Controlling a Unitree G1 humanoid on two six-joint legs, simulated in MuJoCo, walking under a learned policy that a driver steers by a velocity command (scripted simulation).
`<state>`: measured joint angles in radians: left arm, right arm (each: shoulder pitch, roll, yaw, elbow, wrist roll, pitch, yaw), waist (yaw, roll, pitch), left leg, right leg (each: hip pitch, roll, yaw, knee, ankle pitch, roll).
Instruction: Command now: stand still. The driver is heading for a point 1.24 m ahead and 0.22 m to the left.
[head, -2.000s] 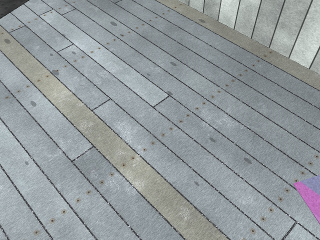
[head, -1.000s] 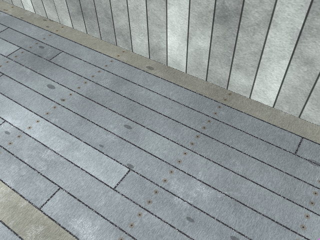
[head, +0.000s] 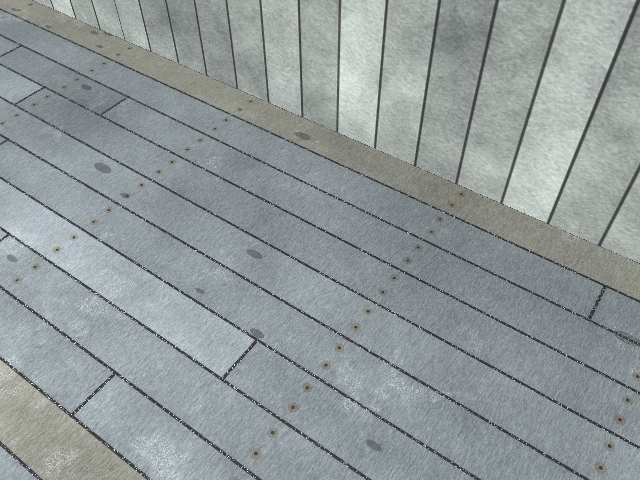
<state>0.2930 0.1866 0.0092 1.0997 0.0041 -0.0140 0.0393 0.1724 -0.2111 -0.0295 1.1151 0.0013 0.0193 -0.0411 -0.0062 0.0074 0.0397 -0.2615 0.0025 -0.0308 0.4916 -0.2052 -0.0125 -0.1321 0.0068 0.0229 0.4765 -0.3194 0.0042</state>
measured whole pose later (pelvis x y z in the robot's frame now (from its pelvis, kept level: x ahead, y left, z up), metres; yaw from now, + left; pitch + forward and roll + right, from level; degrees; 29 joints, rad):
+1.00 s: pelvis +0.12 +0.03 +0.01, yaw +0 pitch +1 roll +0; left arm 0.24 0.24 0.06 0.97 -0.03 -0.11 0.00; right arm 0.47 -0.18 -0.02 1.11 0.00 -0.10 0.01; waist -0.05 -0.02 -0.02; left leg -0.04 -0.03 0.03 0.29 -0.27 0.04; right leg -0.57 -0.08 -0.01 1.10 -0.23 -0.06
